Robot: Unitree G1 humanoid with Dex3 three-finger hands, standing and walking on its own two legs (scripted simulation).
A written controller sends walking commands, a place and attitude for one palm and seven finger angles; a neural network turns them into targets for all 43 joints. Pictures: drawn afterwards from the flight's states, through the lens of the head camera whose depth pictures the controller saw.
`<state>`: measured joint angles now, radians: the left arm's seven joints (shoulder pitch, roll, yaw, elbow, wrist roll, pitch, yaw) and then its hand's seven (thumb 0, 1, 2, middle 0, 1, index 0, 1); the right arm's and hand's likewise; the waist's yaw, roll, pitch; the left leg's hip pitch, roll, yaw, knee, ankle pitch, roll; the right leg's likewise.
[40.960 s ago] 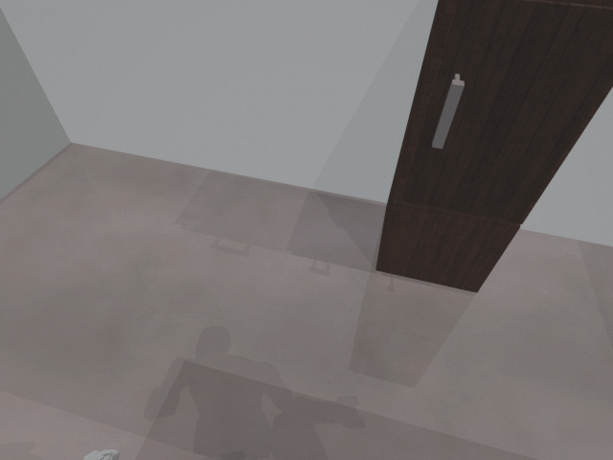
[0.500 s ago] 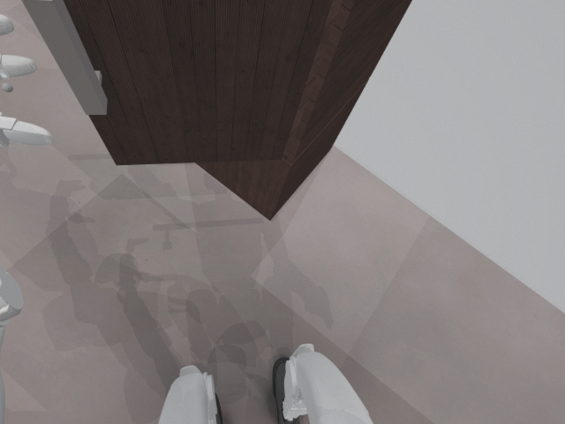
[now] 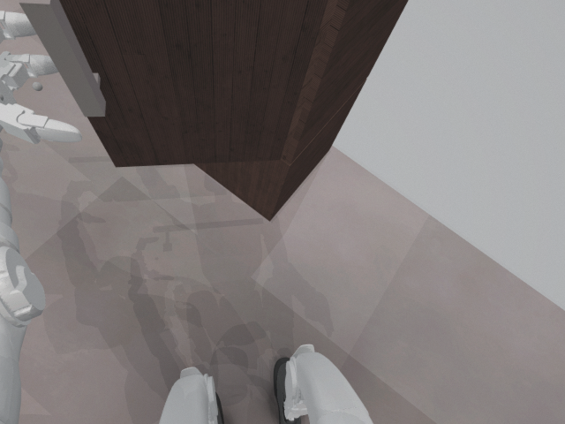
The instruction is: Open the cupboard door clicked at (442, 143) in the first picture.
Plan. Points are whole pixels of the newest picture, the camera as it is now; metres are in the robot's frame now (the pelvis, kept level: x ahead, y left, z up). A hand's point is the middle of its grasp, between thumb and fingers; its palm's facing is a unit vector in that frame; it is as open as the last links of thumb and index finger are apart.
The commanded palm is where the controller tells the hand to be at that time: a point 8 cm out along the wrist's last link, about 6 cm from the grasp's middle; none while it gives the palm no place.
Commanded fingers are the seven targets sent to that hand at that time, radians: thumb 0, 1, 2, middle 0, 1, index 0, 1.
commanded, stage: slide the fingers in behind the handle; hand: left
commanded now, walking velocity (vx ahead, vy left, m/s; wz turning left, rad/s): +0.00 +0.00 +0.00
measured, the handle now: (72, 48) +0.59 +0.21 +0.07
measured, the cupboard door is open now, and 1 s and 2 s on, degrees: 45 45 45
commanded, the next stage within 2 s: close the thumb around the handle in 1.18 s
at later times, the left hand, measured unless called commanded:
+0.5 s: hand (64, 84) +0.54 +0.22 +0.07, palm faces +0.01 -1.00 -0.01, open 14.0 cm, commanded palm +0.52 +0.24 +0.07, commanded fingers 0.00 -0.50 0.30 -0.30 -1.20 -0.30 -1.20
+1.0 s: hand (86, 88) +0.53 +0.19 +0.07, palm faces +0.02 -1.00 -0.02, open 14.0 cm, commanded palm +0.51 +0.23 +0.07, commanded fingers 0.00 -0.50 0.30 -0.30 -1.20 -0.30 -1.20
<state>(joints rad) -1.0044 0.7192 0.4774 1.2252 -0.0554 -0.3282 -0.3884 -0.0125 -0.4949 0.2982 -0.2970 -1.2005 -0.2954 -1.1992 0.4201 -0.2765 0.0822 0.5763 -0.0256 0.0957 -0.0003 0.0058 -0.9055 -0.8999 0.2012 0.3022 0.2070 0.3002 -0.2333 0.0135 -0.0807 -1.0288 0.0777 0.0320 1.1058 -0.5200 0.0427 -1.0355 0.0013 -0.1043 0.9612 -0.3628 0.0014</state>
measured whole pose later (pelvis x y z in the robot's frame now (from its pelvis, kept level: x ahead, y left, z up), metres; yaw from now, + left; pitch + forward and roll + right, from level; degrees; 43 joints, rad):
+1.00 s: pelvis +0.01 -0.01 +0.00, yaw +1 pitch +24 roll -4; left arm -0.96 0.56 0.41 1.20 -0.06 -0.38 -0.25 -0.01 -0.49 0.30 -0.30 -1.20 -0.30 -1.20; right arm 0.41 -0.26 0.06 0.60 -0.03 0.08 0.02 0.01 -0.91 -0.90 0.20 0.30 0.21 0.30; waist -0.21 0.02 -0.10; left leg -0.98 0.07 0.04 1.08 -0.52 0.03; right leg -1.00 0.00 -0.10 0.97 -0.38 -0.01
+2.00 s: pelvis +0.01 -0.01 +0.00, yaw +1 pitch +24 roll -4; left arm -0.97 0.53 0.40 1.20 -0.07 -0.39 -0.25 0.01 0.65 0.79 -0.33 -1.31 -0.34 -1.34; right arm 0.40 -0.26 0.05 0.61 -0.04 0.08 0.02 0.01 -0.91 -0.90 0.20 0.30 0.21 0.30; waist -0.20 0.03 -0.10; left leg -0.98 0.06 0.03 1.08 -0.52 0.03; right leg -1.01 -0.01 -0.10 0.97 -0.39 -0.01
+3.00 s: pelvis +0.03 -0.03 +0.03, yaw +3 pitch +14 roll +0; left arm -0.02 -0.10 -0.11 0.24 0.07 -0.28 0.51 0.02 0.61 0.70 -0.28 -1.23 -0.28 -1.28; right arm 0.17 -0.15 0.02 0.53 -0.08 0.04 0.04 0.01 -0.91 -0.90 0.20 0.30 0.20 0.30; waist 0.00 0.01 -0.15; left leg -0.64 0.04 0.05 0.92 -0.51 -0.01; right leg -0.71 -0.02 -0.08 0.90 -0.43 -0.03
